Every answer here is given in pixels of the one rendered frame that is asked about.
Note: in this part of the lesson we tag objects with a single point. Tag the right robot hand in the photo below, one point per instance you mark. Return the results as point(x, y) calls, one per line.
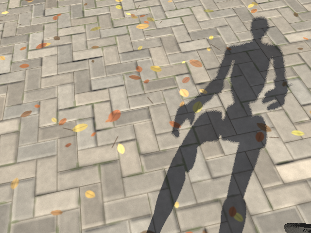
point(295, 227)

